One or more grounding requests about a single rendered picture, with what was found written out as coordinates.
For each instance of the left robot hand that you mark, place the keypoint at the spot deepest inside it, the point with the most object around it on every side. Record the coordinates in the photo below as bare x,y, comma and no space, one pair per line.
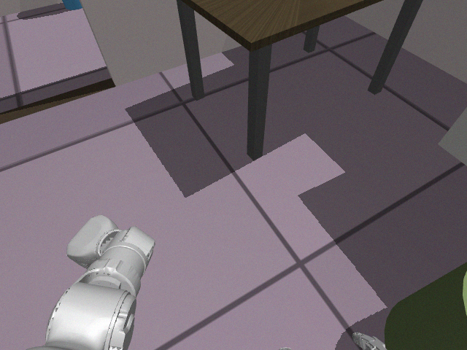
82,248

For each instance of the right robot hand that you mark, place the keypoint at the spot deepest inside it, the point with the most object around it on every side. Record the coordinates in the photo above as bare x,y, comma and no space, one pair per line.
368,343

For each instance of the left robot arm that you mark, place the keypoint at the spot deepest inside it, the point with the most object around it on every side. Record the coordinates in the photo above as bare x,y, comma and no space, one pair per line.
97,311

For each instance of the table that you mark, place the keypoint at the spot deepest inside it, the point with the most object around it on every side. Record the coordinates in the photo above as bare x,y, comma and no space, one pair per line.
257,24

